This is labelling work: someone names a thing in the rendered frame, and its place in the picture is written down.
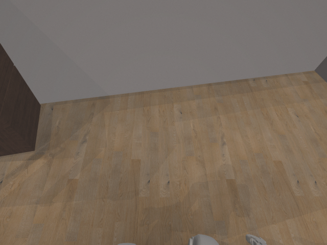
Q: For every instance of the robot right hand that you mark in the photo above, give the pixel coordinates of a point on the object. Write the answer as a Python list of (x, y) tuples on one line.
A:
[(253, 240)]

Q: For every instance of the cupboard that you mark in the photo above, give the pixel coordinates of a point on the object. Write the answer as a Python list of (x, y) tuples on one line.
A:
[(19, 110)]

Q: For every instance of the right robot thigh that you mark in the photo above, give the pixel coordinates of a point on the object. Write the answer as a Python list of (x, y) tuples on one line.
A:
[(202, 240)]

